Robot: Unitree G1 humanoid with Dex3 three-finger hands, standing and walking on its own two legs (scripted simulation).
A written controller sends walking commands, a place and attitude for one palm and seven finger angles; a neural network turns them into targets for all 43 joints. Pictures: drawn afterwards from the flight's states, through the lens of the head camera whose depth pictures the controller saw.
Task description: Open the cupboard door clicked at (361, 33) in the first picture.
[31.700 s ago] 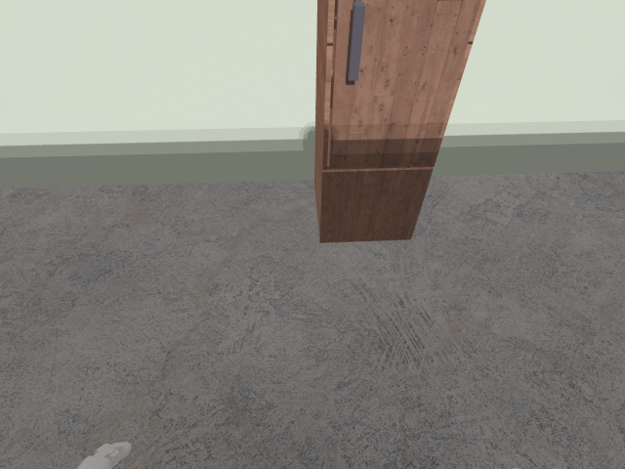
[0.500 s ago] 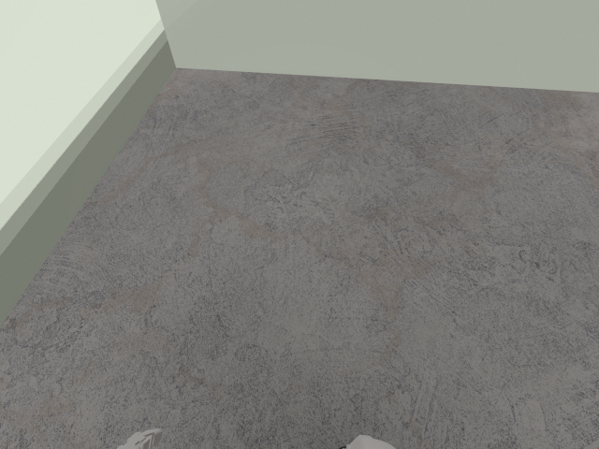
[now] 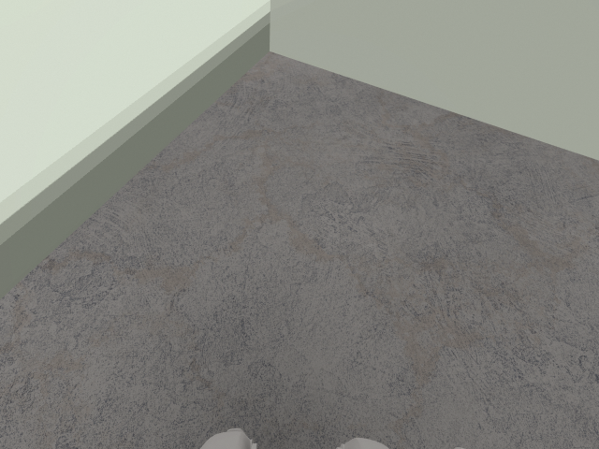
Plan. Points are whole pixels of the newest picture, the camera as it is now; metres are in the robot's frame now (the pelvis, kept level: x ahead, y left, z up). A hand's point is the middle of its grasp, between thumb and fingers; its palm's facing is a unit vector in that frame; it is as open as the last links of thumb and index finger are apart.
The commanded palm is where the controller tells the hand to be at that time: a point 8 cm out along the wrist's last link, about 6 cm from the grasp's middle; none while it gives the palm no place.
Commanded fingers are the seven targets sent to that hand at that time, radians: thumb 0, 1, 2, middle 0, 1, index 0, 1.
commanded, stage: turn to face it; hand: left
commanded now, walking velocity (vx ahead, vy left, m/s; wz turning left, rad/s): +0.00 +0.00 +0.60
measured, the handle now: out of the picture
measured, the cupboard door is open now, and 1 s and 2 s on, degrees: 49 49 49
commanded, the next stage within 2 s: none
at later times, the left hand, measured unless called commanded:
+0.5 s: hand out of the picture +0.04 +0.13 -0.14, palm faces +0.29 -0.92 -0.27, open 7.4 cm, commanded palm none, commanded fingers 0.00 0.90 0.90 -0.20 -0.30 -0.20 -0.30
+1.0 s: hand out of the picture -0.02 +0.16 -0.15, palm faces +0.57 -0.78 -0.26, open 7.4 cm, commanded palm none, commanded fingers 0.00 0.90 0.90 -0.20 -0.30 -0.20 -0.30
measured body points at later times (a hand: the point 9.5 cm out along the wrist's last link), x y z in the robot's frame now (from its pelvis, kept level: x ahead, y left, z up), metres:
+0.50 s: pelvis +0.03 -0.08 +0.02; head +0.08 -0.08 +0.46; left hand +0.03 +0.18 -0.12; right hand +0.17 -0.31 -0.13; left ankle -0.02 +0.05 -0.64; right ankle +0.03 -0.19 -0.72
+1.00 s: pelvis +0.02 -0.07 +0.02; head +0.06 -0.03 +0.46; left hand -0.05 +0.21 -0.13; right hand +0.25 -0.23 -0.12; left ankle -0.01 +0.04 -0.72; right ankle +0.11 -0.21 -0.67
